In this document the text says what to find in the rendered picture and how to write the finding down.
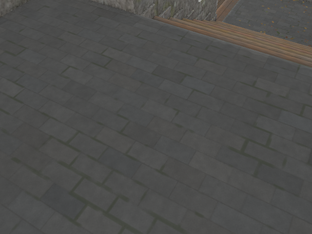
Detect stairs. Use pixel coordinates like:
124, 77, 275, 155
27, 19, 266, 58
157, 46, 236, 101
153, 16, 312, 67
215, 0, 239, 21

